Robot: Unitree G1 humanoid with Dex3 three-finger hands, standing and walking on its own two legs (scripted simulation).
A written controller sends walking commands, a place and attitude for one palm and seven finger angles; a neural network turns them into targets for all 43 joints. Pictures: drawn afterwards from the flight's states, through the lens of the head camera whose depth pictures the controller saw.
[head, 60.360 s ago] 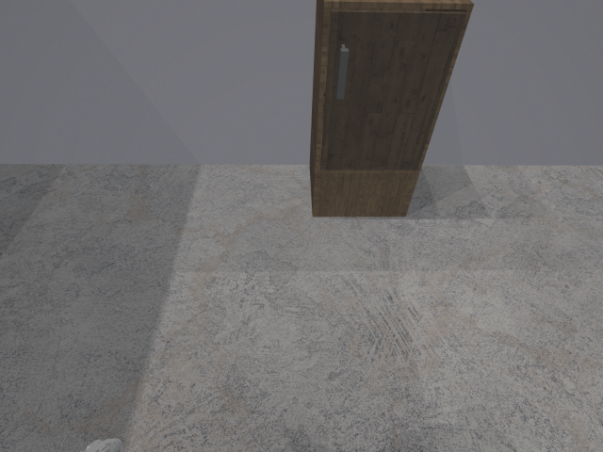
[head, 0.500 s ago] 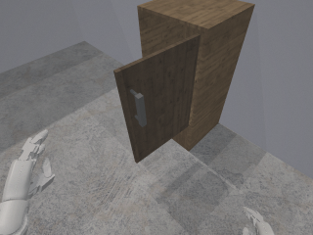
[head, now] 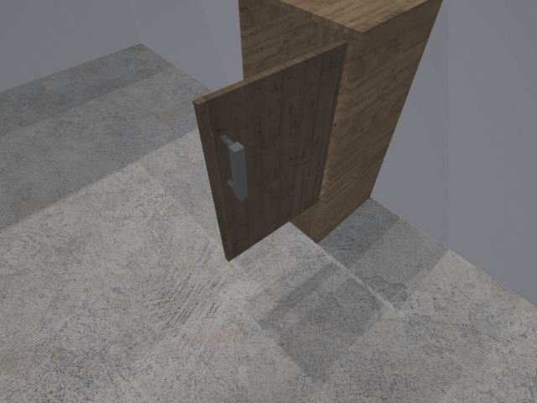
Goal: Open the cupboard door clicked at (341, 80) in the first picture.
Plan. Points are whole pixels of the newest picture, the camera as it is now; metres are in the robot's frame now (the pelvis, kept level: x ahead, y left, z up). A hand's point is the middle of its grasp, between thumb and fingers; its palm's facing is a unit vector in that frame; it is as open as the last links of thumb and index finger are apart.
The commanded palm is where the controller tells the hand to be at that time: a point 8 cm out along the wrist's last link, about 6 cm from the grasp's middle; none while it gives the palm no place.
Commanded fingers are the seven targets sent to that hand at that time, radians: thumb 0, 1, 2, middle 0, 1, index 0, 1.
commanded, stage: let the arm hang, fingers relaxed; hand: left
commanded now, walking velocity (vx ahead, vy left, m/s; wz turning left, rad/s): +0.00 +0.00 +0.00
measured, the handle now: (233, 168) +0.59 +0.12 -0.04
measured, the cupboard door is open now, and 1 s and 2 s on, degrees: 85 85 85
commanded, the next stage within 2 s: look to check the result in 0.52 s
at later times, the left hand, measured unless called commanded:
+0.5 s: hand out of the picture +0.04 +0.18 -0.17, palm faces +0.02 -0.98 -0.21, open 7.3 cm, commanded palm none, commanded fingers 0.00 0.90 0.90 -0.20 -0.30 -0.20 -0.30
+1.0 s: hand out of the picture +0.04 +0.17 -0.17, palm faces +0.02 -0.98 -0.20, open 7.4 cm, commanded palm none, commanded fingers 0.00 0.90 0.90 -0.20 -0.30 -0.20 -0.30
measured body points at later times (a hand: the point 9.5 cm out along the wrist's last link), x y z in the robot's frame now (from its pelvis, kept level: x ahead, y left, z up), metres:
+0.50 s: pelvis +0.02 +0.00 +0.00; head +0.03 +0.00 +0.45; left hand +0.04 +0.23 -0.15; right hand +0.02 -0.21 -0.16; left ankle +0.04 +0.13 -0.74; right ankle +0.05 -0.12 -0.74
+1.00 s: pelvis +0.04 +0.00 +0.01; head +0.05 -0.01 +0.46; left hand +0.04 +0.22 -0.15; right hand +0.04 -0.22 -0.16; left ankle +0.04 +0.13 -0.74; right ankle +0.05 -0.12 -0.74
